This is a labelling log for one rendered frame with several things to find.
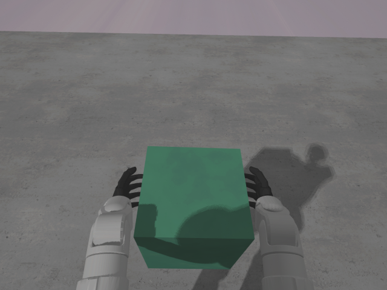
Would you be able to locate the robot left hand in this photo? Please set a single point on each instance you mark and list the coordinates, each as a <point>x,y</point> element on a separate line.
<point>124,187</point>

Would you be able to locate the robot left forearm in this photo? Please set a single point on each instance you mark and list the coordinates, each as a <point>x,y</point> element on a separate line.
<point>108,247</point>

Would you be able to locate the robot right hand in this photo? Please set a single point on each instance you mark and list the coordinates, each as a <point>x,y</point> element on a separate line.
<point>260,187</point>

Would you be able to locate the carton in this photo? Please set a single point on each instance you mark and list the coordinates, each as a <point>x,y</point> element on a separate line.
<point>193,211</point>

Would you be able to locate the robot right forearm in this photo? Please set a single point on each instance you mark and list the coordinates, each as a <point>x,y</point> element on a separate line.
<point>281,249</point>

